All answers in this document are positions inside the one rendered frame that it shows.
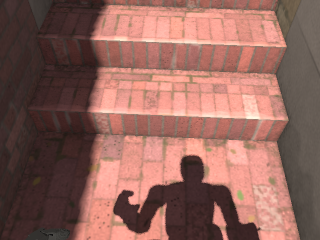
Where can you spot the robot left hand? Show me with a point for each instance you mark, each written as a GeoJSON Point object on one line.
{"type": "Point", "coordinates": [49, 234]}

